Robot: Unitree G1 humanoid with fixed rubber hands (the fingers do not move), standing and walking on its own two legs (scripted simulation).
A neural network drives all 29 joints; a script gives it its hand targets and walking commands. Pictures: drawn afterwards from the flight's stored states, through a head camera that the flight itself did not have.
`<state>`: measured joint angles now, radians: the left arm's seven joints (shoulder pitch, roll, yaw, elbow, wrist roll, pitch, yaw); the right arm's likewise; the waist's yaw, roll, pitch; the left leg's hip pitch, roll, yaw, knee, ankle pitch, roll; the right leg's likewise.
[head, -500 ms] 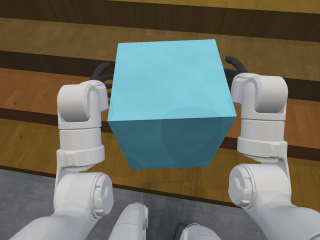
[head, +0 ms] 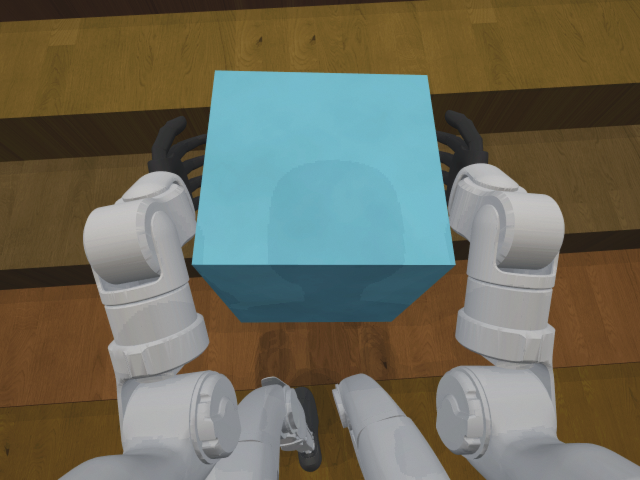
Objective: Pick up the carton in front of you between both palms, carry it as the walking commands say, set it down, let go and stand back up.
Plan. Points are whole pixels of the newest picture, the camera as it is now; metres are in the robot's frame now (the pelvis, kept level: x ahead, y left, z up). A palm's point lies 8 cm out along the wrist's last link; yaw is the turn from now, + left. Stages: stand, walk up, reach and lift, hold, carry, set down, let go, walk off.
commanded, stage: carry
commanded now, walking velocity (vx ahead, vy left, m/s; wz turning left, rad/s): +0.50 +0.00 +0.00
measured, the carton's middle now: (319, 218) +0.39 -0.04 +0.01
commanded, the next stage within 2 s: none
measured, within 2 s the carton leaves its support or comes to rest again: neither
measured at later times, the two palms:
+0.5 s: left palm out of the picture +0.67 +0.24 +0.38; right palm out of the picture +0.74 -0.05 +0.39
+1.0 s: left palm out of the picture +1.01 +0.27 +0.48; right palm out of the picture +0.97 -0.03 +0.47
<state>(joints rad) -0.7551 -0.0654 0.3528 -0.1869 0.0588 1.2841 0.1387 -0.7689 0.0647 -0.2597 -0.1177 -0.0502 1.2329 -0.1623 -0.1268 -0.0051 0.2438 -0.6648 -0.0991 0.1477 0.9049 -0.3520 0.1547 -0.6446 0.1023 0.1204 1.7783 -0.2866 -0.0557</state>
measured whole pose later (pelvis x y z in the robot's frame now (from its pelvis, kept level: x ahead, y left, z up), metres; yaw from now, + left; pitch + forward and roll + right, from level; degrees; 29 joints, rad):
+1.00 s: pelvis +0.59 +0.17 +0.35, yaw -1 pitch +4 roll +1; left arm -0.94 0.00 0.40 0.10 0.11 1.38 0.13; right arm -0.89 0.01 -0.26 0.12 -0.02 1.32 -0.18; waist -0.14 -0.03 0.13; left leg -0.50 0.02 0.21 0.67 -0.23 0.10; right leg -0.83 0.04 -0.01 1.72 -0.25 -0.11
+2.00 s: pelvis +1.15 +0.23 +0.63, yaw +1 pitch +3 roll +3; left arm -0.92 0.03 0.38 0.20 0.11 1.40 0.12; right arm -0.90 -0.02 -0.20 0.24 0.00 1.35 -0.18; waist -0.14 -0.05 0.03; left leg -0.63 -0.01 0.19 0.84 -0.36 0.15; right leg -0.72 0.02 0.05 1.75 -0.15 -0.09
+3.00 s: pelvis +1.75 +0.24 +0.94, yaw +2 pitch +3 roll +4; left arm -0.90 0.04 0.40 0.17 0.09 1.38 0.09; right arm -0.90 -0.02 -0.18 0.22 0.00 1.33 -0.19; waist -0.18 -0.05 0.03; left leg -0.60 -0.04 0.18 0.89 -0.36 0.09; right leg -0.69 0.04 0.12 1.81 -0.22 -0.08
